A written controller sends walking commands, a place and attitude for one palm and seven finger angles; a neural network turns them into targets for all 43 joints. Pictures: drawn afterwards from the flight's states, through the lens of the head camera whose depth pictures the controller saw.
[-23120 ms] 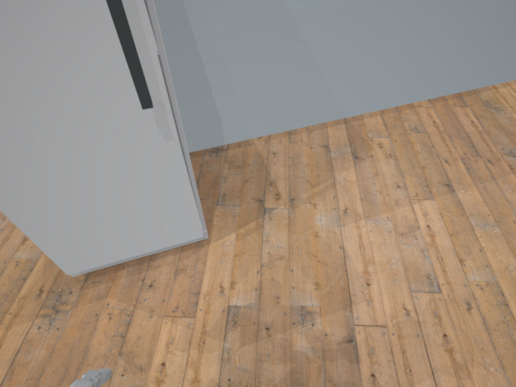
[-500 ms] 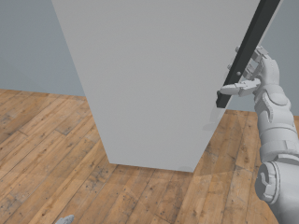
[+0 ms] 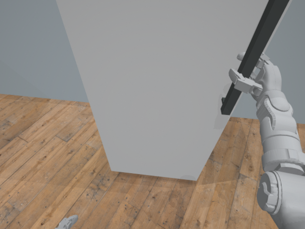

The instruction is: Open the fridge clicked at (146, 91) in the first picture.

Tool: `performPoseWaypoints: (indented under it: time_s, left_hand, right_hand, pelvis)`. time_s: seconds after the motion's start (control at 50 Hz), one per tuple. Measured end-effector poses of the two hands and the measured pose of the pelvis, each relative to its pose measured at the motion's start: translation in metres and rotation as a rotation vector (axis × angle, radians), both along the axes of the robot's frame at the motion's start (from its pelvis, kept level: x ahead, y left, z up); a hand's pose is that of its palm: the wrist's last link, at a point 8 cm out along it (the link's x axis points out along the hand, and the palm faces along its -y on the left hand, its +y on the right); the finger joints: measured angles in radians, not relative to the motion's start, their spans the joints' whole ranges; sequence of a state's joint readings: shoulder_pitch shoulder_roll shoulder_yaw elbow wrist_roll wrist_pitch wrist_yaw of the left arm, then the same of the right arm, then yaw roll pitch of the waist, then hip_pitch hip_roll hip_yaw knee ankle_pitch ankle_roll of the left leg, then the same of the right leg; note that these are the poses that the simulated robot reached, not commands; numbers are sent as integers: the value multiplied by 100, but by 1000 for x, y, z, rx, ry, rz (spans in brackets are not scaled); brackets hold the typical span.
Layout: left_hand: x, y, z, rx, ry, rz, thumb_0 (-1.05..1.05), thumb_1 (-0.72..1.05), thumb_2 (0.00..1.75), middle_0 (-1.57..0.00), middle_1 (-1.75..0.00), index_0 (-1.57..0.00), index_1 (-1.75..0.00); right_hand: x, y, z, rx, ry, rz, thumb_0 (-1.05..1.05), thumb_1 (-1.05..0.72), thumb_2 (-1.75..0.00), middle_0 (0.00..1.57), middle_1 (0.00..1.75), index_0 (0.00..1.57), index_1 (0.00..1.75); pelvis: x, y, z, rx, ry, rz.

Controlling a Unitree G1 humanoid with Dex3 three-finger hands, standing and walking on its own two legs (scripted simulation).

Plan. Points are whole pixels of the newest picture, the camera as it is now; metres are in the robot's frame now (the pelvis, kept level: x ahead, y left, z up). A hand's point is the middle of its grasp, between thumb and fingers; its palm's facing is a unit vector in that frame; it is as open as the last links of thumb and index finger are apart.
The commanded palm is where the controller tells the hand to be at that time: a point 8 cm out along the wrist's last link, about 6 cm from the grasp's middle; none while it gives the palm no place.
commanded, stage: grip the handle and tug to test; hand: right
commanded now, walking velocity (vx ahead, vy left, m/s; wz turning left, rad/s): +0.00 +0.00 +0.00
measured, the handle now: (253, 43) +0.52 -0.17 +0.26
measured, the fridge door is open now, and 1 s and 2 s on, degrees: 0 0 17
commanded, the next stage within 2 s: pull the door a little, standing still in 0.82 s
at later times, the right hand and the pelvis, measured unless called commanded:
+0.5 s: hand (239, 78) +0.46 -0.16 +0.19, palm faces -0.01 +1.00 +0.03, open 6.3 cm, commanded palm +0.43 -0.22 +0.18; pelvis -0.01 +0.00 +0.00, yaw +0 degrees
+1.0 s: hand (239, 79) +0.46 -0.16 +0.19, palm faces -0.02 +1.00 +0.04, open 6.3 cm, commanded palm +0.42 -0.20 +0.18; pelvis +0.02 +0.00 +0.00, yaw +2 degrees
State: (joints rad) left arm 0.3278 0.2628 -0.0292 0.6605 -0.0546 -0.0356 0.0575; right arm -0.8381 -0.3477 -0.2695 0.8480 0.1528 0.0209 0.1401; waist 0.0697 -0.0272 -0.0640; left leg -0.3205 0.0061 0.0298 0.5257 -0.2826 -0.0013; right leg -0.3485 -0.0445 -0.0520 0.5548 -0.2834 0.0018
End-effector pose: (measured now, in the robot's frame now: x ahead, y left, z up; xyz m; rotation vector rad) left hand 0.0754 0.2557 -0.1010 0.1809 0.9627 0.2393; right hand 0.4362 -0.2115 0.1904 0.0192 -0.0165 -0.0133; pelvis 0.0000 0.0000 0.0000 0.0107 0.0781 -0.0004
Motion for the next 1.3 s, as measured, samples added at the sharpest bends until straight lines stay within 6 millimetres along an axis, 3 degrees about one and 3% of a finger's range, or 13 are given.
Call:
performPoseWaypoints:
  time_s: [0.08,0.58,0.72,0.86,1.3]
  left_hand:
    - [1,3,1,7,-1,2,1,90,90,-20,-30,-20,-30]
    - [-27,8,-1,12,40,47,1,90,90,-20,-30,-20,-30]
    - [-28,7,1,11,34,64,1,90,90,-20,-30,-20,-30]
    - [-12,6,6,4,-1,75,1,90,90,-20,-30,-20,-30]
    - [73,-13,16,-45,-101,-9,1,90,90,-20,-30,-20,-30]
  right_hand:
    - [1,1,0,2,0,8,1,-63,-79,37,133,36,133]
    - [2,2,-1,13,-6,16,1,-63,-81,36,136,34,135]
    - [1,1,-1,18,-10,29,0,-65,-78,35,136,33,134]
    - [0,2,-2,20,-18,25,0,-67,-77,33,137,32,133]
    - [-6,6,-1,13,-7,-4,0,-70,-76,26,138,27,133]
  pelvis:
    - [0,1,0,-1,2,1]
    - [-7,2,0,-1,7,15]
    - [-4,0,1,-2,3,29]
    - [5,-2,3,-3,0,45]
    - [34,-4,6,-4,-6,35]
